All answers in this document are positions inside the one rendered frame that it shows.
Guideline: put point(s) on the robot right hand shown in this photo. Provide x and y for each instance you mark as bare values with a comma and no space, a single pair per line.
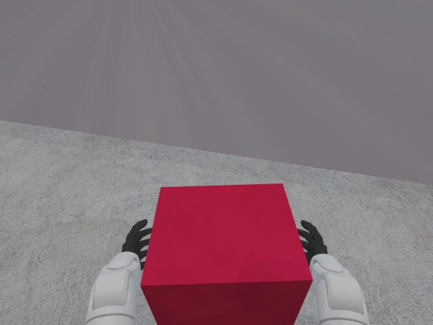
315,244

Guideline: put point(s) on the robot left hand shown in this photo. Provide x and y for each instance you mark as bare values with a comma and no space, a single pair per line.
133,243

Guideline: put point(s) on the robot left forearm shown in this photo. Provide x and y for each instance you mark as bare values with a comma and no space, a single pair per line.
113,296

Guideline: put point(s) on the robot right forearm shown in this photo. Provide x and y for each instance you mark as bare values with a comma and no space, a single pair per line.
340,300

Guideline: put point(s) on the carton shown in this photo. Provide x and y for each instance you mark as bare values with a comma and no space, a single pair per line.
225,255

